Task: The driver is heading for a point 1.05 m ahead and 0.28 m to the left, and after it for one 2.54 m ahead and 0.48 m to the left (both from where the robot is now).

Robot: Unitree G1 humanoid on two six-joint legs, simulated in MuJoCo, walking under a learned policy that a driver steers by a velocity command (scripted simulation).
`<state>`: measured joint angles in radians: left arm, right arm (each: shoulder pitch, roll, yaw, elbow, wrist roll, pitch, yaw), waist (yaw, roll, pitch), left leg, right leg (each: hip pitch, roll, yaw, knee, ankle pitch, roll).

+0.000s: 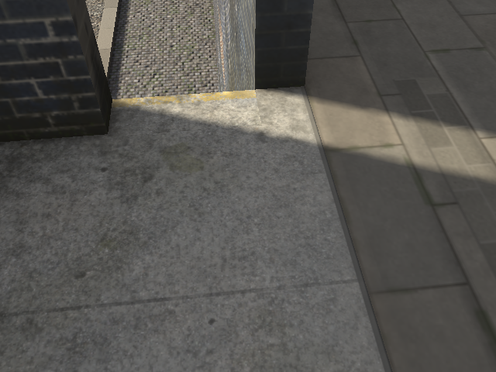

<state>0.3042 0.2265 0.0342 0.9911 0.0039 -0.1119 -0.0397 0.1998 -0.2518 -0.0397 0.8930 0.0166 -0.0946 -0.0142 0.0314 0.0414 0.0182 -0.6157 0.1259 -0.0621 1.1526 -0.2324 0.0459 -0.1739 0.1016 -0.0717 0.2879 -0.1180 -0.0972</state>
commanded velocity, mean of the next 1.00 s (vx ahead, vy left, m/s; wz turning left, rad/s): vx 0.50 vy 0.00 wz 0.03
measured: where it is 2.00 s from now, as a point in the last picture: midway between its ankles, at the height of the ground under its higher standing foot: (220, 212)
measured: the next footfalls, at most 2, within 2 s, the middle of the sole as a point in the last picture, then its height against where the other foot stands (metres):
left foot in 0.32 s outside the picture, level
right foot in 0.90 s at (294, 320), level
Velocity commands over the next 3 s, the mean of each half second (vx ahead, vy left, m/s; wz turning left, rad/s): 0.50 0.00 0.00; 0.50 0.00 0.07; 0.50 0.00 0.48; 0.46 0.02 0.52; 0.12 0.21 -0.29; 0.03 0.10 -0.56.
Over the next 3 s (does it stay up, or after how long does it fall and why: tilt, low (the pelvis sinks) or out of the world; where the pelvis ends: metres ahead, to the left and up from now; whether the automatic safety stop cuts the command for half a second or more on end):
stays up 1.15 0.34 0.00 its command is cut before an obstacle after 2.0 s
